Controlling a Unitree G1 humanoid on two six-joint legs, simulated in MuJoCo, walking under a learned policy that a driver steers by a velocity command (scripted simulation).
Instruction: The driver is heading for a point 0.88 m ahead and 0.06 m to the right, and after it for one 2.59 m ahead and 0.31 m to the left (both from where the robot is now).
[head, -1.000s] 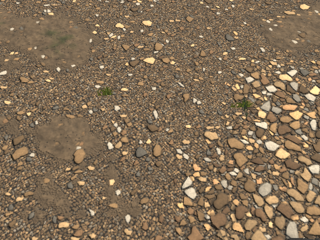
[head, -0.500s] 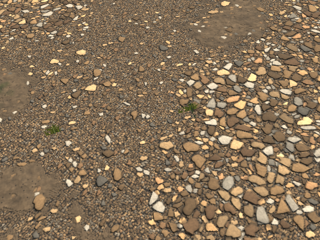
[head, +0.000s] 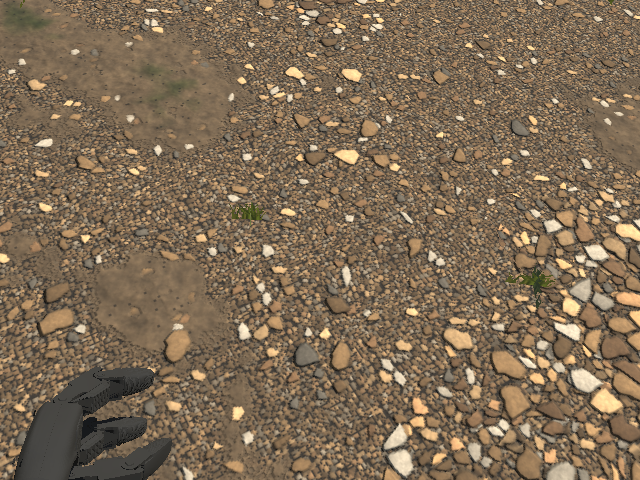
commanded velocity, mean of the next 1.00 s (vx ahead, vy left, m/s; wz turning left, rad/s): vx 0.07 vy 0.00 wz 0.02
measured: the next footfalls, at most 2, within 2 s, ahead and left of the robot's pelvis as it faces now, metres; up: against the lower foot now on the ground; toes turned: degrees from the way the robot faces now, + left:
right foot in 0.12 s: +0.28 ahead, -0.09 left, +0.00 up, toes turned +13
left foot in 0.48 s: +0.19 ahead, +0.15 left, +0.00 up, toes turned +19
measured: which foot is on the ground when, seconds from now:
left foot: down 0.00-0.12, up 0.14-0.46, down 0.48-0.88, up 0.90-1.00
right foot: up 0.00-0.10, down 0.12-0.48, up 0.50-0.86, down 0.88-1.00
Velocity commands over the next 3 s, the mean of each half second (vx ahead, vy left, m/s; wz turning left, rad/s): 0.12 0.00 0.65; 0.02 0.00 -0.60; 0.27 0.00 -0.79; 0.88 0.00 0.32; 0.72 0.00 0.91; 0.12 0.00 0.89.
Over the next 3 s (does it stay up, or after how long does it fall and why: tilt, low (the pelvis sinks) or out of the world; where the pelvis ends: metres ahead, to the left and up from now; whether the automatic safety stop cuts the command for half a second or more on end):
stays up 1.10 -0.26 0.00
